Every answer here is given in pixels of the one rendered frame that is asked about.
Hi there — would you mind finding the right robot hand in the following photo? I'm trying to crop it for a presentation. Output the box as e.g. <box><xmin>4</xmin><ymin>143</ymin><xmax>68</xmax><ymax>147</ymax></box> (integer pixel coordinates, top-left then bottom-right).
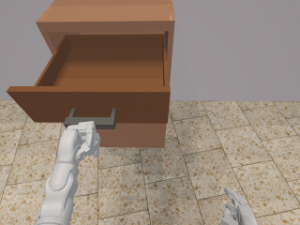
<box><xmin>221</xmin><ymin>187</ymin><xmax>258</xmax><ymax>225</ymax></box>

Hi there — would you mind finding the left robot forearm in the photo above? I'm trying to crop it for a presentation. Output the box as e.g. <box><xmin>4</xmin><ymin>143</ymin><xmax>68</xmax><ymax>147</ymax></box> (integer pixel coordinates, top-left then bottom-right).
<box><xmin>34</xmin><ymin>162</ymin><xmax>79</xmax><ymax>225</ymax></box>

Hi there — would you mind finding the handle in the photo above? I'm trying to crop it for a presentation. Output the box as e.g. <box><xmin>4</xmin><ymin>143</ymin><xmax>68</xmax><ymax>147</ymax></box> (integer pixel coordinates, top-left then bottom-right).
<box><xmin>63</xmin><ymin>108</ymin><xmax>117</xmax><ymax>129</ymax></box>

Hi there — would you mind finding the cabinet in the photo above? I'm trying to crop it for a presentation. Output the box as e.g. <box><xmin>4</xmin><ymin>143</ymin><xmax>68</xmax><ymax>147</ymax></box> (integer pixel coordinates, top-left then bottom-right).
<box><xmin>36</xmin><ymin>0</ymin><xmax>175</xmax><ymax>148</ymax></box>

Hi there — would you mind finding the drawer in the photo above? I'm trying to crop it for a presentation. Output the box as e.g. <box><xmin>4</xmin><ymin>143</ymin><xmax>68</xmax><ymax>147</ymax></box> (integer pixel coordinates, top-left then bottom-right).
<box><xmin>7</xmin><ymin>34</ymin><xmax>171</xmax><ymax>124</ymax></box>

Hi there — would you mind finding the left robot hand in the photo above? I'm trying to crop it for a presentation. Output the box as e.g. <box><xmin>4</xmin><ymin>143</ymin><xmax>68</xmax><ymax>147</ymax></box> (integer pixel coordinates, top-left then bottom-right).
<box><xmin>57</xmin><ymin>121</ymin><xmax>100</xmax><ymax>167</ymax></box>

